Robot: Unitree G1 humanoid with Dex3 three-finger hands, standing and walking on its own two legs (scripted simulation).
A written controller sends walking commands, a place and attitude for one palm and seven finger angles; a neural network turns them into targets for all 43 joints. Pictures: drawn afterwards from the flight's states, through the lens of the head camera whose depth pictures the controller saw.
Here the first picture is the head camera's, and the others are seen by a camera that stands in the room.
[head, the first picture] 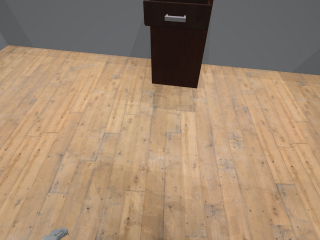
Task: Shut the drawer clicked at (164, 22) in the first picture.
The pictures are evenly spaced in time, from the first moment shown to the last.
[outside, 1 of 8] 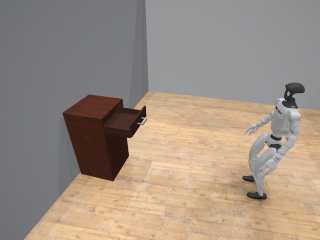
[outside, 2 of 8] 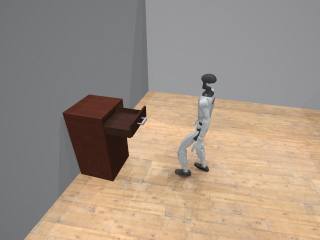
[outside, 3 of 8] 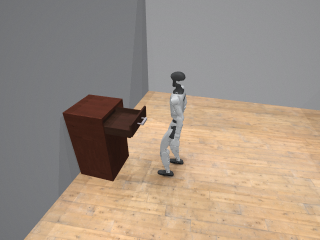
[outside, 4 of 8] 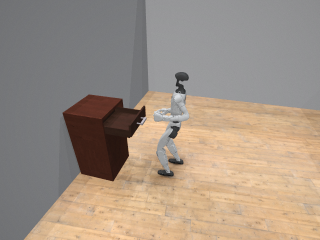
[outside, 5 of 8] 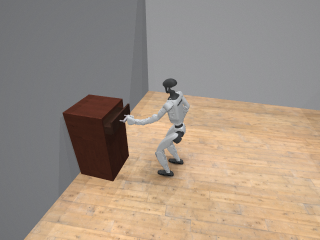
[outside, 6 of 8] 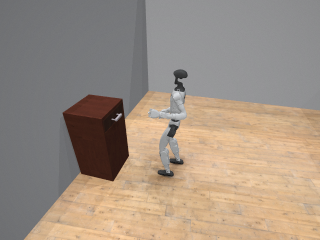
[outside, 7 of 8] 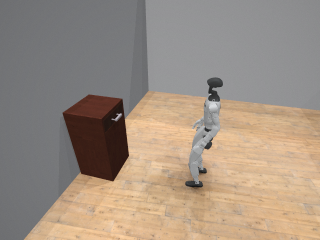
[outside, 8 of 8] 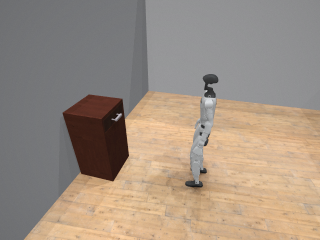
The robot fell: no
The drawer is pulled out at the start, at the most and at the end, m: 0.30 0.30 0.00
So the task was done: yes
